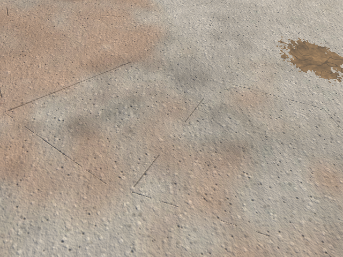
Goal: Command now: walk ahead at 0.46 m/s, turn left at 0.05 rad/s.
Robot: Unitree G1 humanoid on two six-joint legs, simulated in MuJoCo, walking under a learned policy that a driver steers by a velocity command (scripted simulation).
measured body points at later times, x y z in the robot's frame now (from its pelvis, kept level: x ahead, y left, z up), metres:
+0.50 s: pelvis +0.28 -0.05 -0.01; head +0.31 -0.06 +0.44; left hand +0.37 +0.22 -0.12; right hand +0.39 -0.33 -0.12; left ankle +0.28 +0.11 -0.66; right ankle +0.31 -0.13 -0.75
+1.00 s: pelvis +0.55 +0.01 -0.01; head +0.58 +0.03 +0.44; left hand +0.68 +0.28 -0.13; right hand +0.63 -0.27 -0.11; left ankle +0.59 +0.11 -0.75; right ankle +0.51 -0.14 -0.66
